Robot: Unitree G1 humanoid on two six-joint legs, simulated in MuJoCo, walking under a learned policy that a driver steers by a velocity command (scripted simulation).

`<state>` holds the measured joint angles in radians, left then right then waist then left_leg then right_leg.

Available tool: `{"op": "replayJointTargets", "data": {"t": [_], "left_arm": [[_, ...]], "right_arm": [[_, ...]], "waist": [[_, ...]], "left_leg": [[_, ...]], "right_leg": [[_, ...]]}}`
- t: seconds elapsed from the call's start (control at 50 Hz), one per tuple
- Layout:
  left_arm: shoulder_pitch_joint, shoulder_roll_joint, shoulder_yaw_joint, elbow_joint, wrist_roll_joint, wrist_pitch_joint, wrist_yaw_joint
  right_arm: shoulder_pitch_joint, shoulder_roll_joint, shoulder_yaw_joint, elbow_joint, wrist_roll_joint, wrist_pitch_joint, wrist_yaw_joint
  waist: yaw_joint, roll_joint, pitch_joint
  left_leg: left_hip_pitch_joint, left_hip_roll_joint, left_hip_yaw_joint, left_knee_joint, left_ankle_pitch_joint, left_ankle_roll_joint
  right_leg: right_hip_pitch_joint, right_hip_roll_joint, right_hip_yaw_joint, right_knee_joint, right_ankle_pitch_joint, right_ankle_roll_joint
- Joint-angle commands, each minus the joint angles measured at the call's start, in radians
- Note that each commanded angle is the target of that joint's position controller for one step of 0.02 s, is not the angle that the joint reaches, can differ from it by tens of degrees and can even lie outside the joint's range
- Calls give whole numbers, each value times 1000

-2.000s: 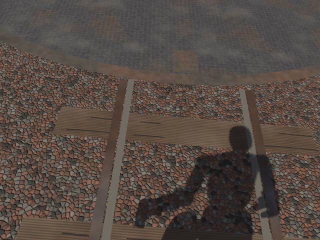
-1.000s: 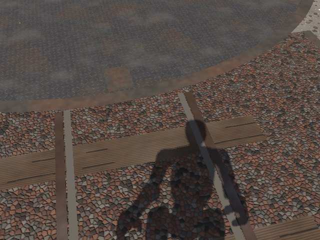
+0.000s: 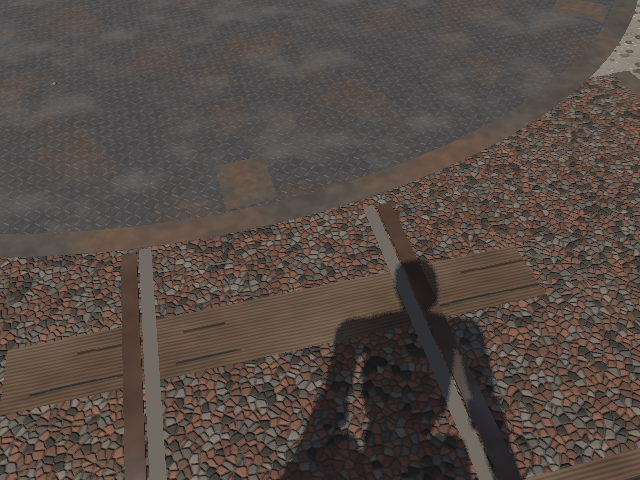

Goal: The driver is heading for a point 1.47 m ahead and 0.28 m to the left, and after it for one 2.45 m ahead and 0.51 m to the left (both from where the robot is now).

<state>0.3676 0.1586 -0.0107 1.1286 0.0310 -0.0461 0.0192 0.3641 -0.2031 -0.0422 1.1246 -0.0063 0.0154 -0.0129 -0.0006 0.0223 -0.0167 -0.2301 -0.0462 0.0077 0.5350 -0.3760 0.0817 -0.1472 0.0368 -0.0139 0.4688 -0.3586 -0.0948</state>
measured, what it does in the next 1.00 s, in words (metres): walks ahead: left foot, then right foot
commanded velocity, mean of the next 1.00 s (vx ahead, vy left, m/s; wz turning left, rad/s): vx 0.46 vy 0.00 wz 0.00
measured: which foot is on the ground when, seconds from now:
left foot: up 0.00-0.38, down 0.40-0.96, up 0.98-1.00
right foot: down 0.00-0.42, up 0.44-0.92, down 0.94-1.00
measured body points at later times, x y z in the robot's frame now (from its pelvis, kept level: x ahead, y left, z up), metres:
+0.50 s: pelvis +0.23 +0.03 -0.01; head +0.26 +0.04 +0.44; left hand +0.17 +0.27 -0.16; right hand +0.35 -0.21 -0.14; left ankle +0.30 +0.09 -0.74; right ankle +0.06 -0.08 -0.64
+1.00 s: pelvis +0.52 +0.00 -0.01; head +0.56 +0.00 +0.43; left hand +0.68 +0.23 -0.13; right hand +0.45 -0.23 -0.16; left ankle +0.33 +0.10 -0.67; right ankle +0.61 -0.06 -0.74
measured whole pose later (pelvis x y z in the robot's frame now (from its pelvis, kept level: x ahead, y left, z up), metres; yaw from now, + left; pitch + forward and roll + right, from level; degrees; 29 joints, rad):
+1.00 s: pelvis +0.52 +0.00 -0.01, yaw +1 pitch +0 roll +0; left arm 0.05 0.18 0.05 0.90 0.04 -0.08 -0.01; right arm 0.44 -0.18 -0.03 1.07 0.00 -0.08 -0.01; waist -0.04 0.01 0.07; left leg -0.14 -0.02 0.03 0.97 -0.44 0.08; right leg -0.42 0.03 -0.12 0.56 -0.15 -0.11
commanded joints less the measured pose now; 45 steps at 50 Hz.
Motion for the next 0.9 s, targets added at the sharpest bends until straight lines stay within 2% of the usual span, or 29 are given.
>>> {"op": "replayJointTargets", "data": {"t": [0.02, 0.04, 0.08, 0.14, 0.2, 0.26, 0.3, 0.34, 0.36, 0.38, 0.4, 0.42, 0.44, 0.46, 0.48, 0.5, 0.52, 0.54, 0.58, 0.64, 0.72, 0.8, 0.86, 0.88, 0.9], "left_arm": [[318, 187, 53, 60, -7, -8, 10], [253, 163, 52, 41, -4, -7, 12], [179, 126, 47, 7, -10, -25, 8], [192, 98, 39, 3, -13, -50, 8], [225, 90, 33, 7, -11, -57, 6], [239, 107, 34, 5, -9, -59, 7], [236, 128, 38, 4, -8, -60, 8], [203, 149, 42, -3, -9, -63, 8], [192, 162, 46, -5, -10, -63, 8], [173, 174, 50, -9, -15, -60, 6], [167, 162, 46, -24, -18, -60, 1], [247, 35, 23, -57, -40, -57, -11], [239, 102, 48, -50, -31, -55, -15], [142, 124, 58, -83, -19, -50, -15], [65, 118, 57, -103, -9, -54, -20], [40, 99, 58, -107, -6, -51, -23], [50, 87, 59, -106, 8, -39, -28], [65, 67, 58, -102, 11, -27, -34], [40, 58, 61, -117, 12, -10, -40], [-106, 70, 63, -173, 12, 2, -48], [-298, 56, 52, -241, -2, -2, -55], [-410, 61, 48, -281, -9, -7, -54], [-417, 80, 55, -299, -8, -17, -49], [-376, 90, 61, -290, -7, -22, -44], [-288, 106, 71, -264, -7, -27, -37]], "right_arm": [[-247, -44, 1, -160, -14, -40, 13], [-242, -79, -6, -159, -35, -50, 20], [-193, -69, -7, -138, -28, -66, 37], [-216, -64, -12, -148, -32, -66, 52], [-329, -44, -3, -206, -27, -59, 51], [-444, -27, 11, -265, -19, -56, 51], [-459, -39, 12, -286, -15, -56, 48], [-376, -70, -1, -274, -13, -61, 35], [-265, -95, -14, -242, -9, -67, 26], [-103, -116, -29, -189, -8, -76, 17], [50, -169, -49, -148, -26, -85, 6], [146, -272, -71, -141, -53, -87, 5], [108, -263, -73, -135, -21, -75, 19], [-26, -208, -59, -154, -7, -76, 21], [-103, -132, -40, -171, -3, -87, 27], [-131, -98, -29, -169, -8, -98, 27], [-120, -65, -18, -153, -9, -105, 23], [-99, -49, -11, -139, -11, -113, 20], [-35, -62, -10, -115, -10, -126, 16], [29, -83, -8, -100, -7, -128, 12], [100, -74, 1, -91, -5, -127, 11], [178, -86, 2, -66, -9, -126, 2], [178, -99, -2, -57, -19, -120, -8], [162, -108, -4, -59, -21, -119, -11], [152, -119, -7, -58, -23, -117, -12]], "waist": [[136, -260, 188], [89, -154, 238], [32, -95, 221], [17, -93, 174], [32, -105, 181], [55, -133, 188], [48, -148, 181], [-2, -148, 130], [-49, -140, 65], [-120, -119, -22], [-174, -88, -107], [-128, 133, -246], [-119, 120, -264], [-55, 69, -81], [-43, 1, 15], [-11, -9, 58], [17, 3, 73], [34, 10, 68], [44, 17, 76], [27, 22, 114], [-17, 28, 136], [-54, 40, 135], [-37, 45, 129], [-13, 53, 106], [25, 60, 58]], "left_leg": [[-592, -6, 50, 275, -129, -3], [-596, 56, 3, 367, -59, -1], [-570, 86, -9, 429, 42, -16], [-550, 93, 28, 451, 141, -40], [-547, 86, 68, 373, 186, -57], [-448, 65, 107, 207, 222, -45], [-365, 48, 124, 124, 221, -15], [-208, 7, 137, 71, 209, 25], [-88, -19, 137, 46, 206, 45], [104, -32, 139, -23, 251, 64], [344, 86, 16, -38, 174, 91], [586, 408, -464, -110, -9, 189], [528, 459, -756, -288, -72, 253], [374, 426, -605, -309, -152, 221], [218, 382, -471, -344, -70, 197], [125, 332, -370, -366, 32, 166], [55, 296, -294, -377, 131, 147], [29, 276, -238, -383, 200, 137], [26, 258, -176, -391, 323, 141], [58, 239, -120, -424, 365, 139], [103, 206, -53, -420, 507, 114], [231, 231, -42, -389, 617, 109], [332, 264, -35, -311, 791, 107], [345, 266, -23, -248, 929, 96], [350, 261, -13, -142, 1049, 85]], "right_leg": [[271, -376, 595, -408, -428, -130], [192, -384, 583, -405, -411, -152], [182, -312, 445, -411, -215, -122], [202, -248, 280, -390, 98, -102], [179, -224, 196, -364, 341, -107], [140, -212, 143, -344, 511, -100], [150, -227, 127, -323, 622, -93], [169, -236, 92, -211, 910, -69], [189, -230, 72, -79, 1047, -53], [154, -204, 42, 108, 1051, -33], [-20, -166, 27, 343, 800, -21], [-318, -25, -25, 728, 97, 18], [-428, 34, 79, 898, -118, 4], [-496, -45, 83, 916, -23, -9], [-477, -83, 73, 858, 58, -11], [-433, -111, 69, 804, 93, -10], [-381, -126, 67, 759, 97, -2], [-347, -131, 62, 727, 97, 6], [-367, -133, 36, 679, 112, 20], [-480, -149, 1, 564, 212, 45], [-482, -123, -49, 307, 347, 63], [-466, -87, -79, 163, 370, 44], [-431, -61, -82, 99, 281, 6], [-361, -35, -91, 80, 235, -11], [-255, -3, -99, 58, 200, -31]]}}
